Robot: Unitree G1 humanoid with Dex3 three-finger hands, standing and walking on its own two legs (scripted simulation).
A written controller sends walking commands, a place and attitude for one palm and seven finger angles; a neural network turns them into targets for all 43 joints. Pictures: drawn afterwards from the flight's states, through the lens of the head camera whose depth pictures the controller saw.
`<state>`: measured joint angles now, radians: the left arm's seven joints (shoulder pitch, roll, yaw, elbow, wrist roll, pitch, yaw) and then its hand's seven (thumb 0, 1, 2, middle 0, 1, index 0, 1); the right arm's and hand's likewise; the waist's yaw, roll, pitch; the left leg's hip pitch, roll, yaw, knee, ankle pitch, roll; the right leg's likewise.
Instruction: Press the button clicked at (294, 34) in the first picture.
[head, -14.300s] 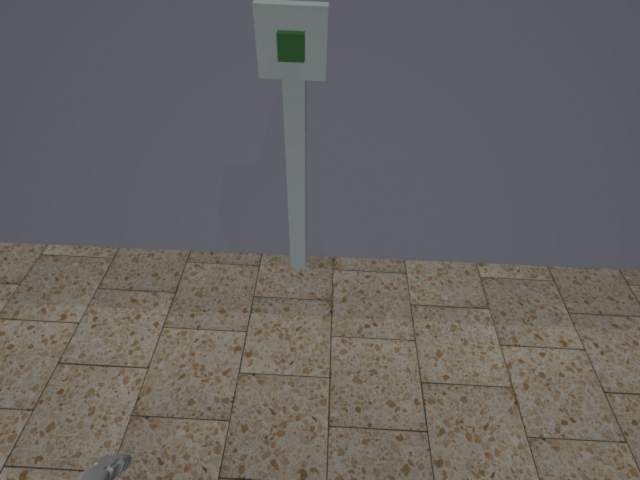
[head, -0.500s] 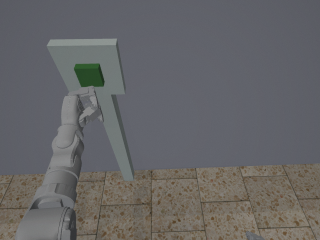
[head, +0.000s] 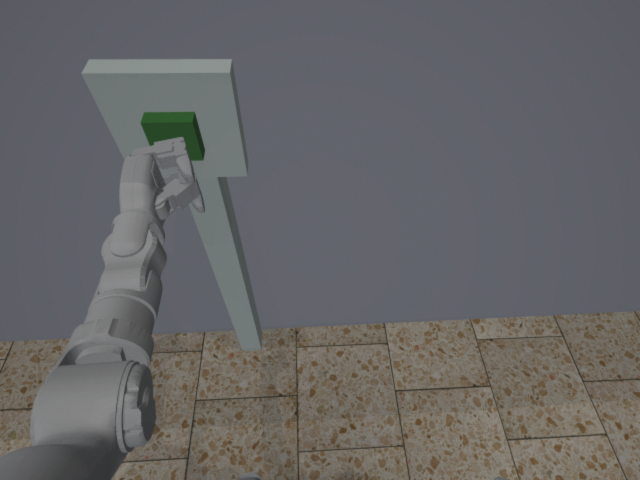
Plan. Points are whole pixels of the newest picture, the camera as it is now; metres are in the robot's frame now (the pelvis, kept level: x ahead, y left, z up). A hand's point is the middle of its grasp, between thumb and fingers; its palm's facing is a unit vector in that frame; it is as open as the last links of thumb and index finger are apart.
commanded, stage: press the button with the knuckle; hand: left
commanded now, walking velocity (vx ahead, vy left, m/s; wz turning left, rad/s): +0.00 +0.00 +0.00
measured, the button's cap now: (175, 135) +0.52 +0.19 +0.14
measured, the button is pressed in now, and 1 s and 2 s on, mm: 0 13 0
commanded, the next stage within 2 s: hold the button down briefly in 0.48 s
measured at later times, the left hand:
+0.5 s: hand (199, 175) +0.48 +0.15 +0.10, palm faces +0.07 -1.00 -0.03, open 2.8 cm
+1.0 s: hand (197, 175) +0.48 +0.16 +0.11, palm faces +0.04 -1.00 -0.02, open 2.8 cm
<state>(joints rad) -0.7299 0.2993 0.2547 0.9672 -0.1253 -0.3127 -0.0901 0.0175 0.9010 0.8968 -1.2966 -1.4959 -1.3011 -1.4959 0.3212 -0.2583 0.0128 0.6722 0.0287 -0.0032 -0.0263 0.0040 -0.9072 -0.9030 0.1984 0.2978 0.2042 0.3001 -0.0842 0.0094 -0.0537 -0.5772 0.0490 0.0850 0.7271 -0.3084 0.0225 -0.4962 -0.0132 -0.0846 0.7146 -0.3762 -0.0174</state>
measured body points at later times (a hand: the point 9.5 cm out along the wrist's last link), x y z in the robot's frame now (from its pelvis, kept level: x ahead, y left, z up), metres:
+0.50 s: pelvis -0.01 -0.01 -0.01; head +0.06 +0.00 +0.44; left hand +0.47 +0.21 +0.11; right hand +0.00 -0.28 -0.13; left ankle +0.03 +0.11 -0.71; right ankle -0.01 -0.11 -0.71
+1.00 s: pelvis -0.03 -0.01 -0.01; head +0.05 +0.00 +0.43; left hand +0.47 +0.21 +0.11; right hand -0.02 -0.28 -0.12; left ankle +0.03 +0.11 -0.71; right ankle -0.01 -0.11 -0.71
